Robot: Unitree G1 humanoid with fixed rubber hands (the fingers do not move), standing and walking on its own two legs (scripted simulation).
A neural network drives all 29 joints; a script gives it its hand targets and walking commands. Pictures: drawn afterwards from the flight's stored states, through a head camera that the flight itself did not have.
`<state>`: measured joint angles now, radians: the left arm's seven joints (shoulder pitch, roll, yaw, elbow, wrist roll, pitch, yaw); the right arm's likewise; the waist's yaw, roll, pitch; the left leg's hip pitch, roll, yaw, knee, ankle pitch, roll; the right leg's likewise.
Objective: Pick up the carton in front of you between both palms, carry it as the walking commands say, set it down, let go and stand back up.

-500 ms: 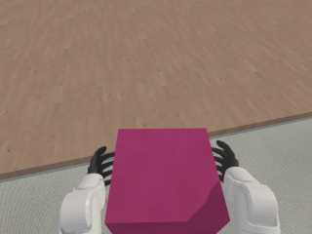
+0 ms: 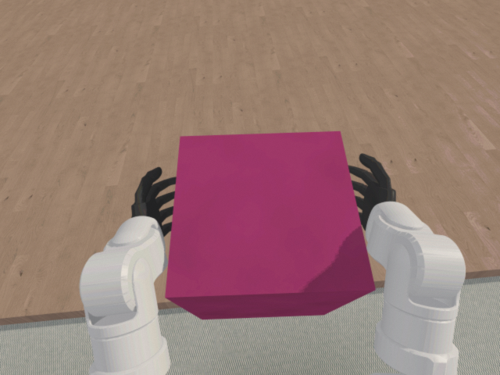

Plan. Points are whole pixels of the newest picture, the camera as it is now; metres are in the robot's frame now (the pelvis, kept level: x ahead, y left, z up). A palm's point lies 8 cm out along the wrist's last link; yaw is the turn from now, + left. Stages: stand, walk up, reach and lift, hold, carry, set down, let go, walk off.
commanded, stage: carry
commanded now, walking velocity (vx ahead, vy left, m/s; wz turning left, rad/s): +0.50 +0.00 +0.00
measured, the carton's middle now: (261, 238) +0.31 +0.01 +0.07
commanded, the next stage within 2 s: none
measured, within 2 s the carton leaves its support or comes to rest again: neither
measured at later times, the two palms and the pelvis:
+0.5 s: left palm (196, 71) +0.72 +0.15 +0.12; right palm (331, 69) +0.69 -0.15 +0.12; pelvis +0.33 +0.04 +0.00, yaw -3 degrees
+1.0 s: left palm out of the picture +1.03 +0.16 +0.20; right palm out of the picture +1.07 -0.13 +0.20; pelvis +0.69 -0.03 +0.07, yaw +1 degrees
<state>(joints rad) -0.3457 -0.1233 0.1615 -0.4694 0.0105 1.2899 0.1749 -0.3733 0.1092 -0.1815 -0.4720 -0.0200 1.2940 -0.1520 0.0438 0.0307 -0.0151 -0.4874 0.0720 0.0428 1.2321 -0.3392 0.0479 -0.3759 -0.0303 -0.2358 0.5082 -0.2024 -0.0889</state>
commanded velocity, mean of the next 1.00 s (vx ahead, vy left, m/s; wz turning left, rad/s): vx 0.50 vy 0.00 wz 0.00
